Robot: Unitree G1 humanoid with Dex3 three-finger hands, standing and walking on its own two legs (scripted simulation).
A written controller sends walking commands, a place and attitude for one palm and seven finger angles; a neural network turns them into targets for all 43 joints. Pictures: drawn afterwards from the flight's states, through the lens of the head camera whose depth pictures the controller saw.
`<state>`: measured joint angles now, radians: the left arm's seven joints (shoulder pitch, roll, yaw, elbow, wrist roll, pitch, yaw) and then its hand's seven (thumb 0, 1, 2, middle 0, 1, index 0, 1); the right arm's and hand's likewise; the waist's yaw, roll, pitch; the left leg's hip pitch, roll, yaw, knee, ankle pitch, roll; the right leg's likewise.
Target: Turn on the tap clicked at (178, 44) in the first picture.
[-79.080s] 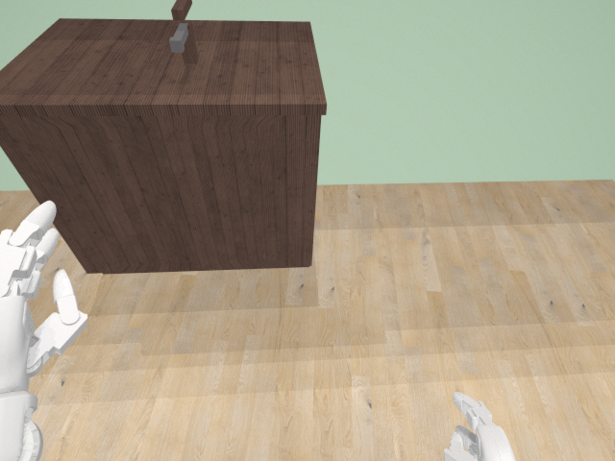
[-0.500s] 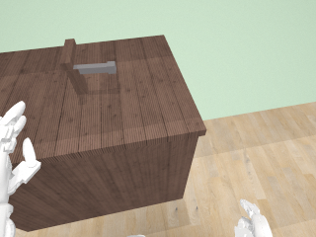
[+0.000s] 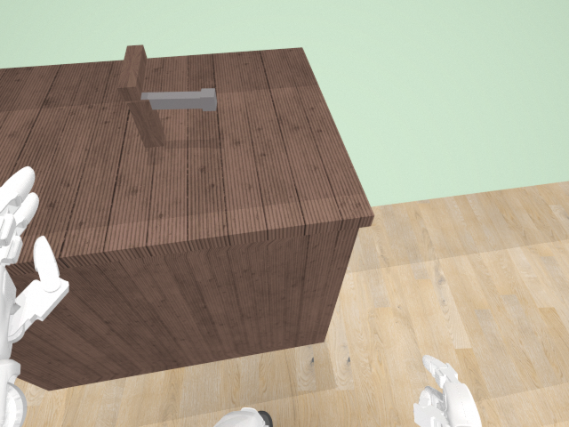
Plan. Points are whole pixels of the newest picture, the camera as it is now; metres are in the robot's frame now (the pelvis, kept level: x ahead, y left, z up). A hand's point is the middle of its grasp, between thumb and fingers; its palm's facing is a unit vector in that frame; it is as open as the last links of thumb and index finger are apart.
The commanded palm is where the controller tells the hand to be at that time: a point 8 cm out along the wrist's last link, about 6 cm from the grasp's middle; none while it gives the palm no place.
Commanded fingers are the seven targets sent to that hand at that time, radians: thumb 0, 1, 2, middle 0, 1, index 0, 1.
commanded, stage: step back with the hand held close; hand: left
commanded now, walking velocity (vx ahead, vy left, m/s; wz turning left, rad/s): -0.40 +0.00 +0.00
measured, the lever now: (208, 99) +0.61 +0.20 +0.12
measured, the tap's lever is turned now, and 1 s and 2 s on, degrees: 84 84 84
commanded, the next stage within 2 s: stop stepping back and stand still in 0.42 s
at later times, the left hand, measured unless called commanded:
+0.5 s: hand (23, 408) +0.11 +0.22 +0.17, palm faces +0.32 -0.87 -0.38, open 7.4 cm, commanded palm +0.06 +0.27 +0.19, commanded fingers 0.00 0.90 0.90 -0.20 -0.30 -0.20 -0.30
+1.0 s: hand out of the picture +0.00 +0.25 +0.17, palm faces +0.44 -0.83 -0.35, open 7.4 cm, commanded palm -0.05 +0.29 +0.19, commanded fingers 0.00 0.90 0.90 -0.20 -0.30 -0.20 -0.30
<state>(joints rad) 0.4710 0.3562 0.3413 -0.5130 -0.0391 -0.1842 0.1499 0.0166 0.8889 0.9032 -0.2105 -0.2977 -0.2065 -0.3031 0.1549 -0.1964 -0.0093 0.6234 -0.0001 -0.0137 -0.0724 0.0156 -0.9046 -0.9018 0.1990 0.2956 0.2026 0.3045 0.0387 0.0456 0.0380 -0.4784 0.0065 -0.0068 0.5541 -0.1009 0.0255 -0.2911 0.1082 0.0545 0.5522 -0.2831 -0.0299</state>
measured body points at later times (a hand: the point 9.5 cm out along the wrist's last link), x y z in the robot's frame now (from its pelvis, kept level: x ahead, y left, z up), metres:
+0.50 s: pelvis -0.12 -0.01 +0.01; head -0.09 +0.00 +0.46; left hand +0.08 +0.27 +0.19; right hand +0.07 -0.22 -0.08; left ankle +0.01 +0.10 -0.72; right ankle -0.17 -0.11 -0.73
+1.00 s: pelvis -0.21 +0.01 +0.01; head -0.24 +0.01 +0.46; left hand -0.03 +0.30 +0.19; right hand -0.08 -0.23 -0.09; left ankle -0.18 +0.11 -0.72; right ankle -0.19 -0.10 -0.73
